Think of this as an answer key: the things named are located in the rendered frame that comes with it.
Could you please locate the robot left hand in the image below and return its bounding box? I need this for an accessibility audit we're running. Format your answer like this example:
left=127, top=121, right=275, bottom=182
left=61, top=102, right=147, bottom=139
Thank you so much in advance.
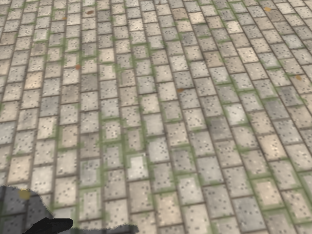
left=22, top=217, right=73, bottom=234

